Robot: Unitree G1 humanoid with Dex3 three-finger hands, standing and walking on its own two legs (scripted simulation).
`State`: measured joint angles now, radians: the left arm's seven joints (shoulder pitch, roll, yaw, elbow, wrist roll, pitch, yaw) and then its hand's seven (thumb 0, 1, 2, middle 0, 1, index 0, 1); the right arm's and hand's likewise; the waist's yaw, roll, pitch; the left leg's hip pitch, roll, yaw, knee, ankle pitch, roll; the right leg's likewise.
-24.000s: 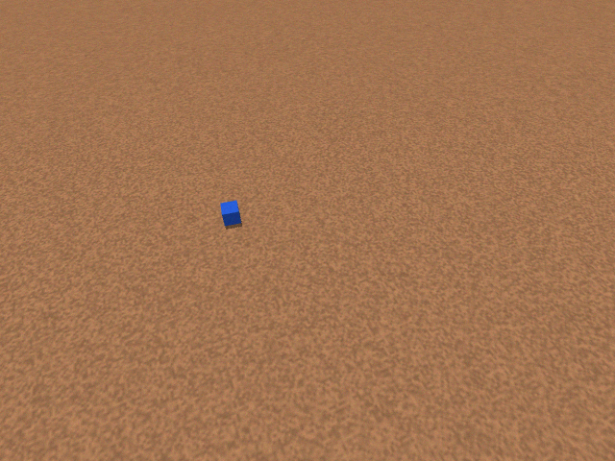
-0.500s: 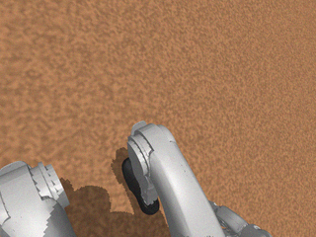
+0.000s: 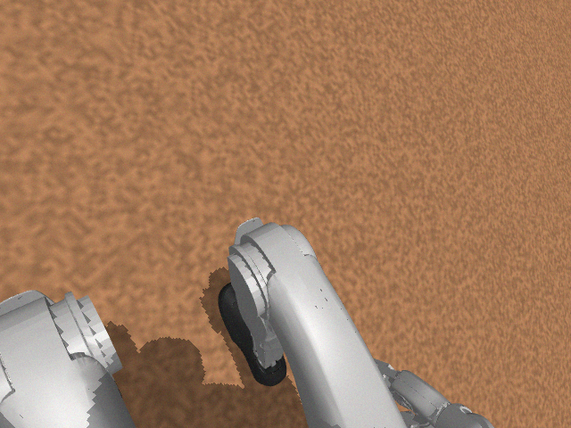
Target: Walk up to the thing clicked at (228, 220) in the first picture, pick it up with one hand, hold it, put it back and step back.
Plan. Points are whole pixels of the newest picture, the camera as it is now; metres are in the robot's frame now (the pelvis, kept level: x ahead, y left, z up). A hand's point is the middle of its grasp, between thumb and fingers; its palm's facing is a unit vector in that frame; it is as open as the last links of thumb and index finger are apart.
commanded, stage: close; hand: left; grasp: from above
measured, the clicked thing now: out of the picture +0.44 +0.35 -0.28
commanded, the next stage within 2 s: settle in 0.34 s
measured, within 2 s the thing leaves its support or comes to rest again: leaves its support in 0.78 s
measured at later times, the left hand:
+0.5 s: hand out of the picture +0.43 +0.35 -0.23, palm faces -0.37 -0.20 -0.91, open 10.1 cm
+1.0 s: hand out of the picture +0.44 +0.36 -0.18, palm faces -0.30 -0.17 -0.94, open 10.1 cm
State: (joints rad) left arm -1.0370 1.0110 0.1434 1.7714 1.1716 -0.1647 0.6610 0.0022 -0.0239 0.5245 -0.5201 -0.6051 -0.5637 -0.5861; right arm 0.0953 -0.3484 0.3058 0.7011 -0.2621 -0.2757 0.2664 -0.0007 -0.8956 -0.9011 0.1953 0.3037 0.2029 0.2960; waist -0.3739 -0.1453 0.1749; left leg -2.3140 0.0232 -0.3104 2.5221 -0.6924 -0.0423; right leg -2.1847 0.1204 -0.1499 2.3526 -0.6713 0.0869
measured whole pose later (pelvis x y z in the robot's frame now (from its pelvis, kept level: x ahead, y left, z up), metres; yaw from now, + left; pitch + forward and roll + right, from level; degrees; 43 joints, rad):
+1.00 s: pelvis +0.01 +0.00 +0.01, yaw +2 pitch +31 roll -13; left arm -0.93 0.83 0.12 1.47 1.14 -0.07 0.53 -0.01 -0.04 0.43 -0.80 -0.43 -0.80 -0.39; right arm 0.14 -0.32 0.19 0.73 -0.19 -0.20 0.27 0.00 -0.91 -0.90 0.20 0.30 0.20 0.30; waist -0.29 -0.05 0.01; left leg -2.35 0.02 -0.26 2.47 -0.69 -0.04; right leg -2.22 0.09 -0.12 2.34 -0.69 0.06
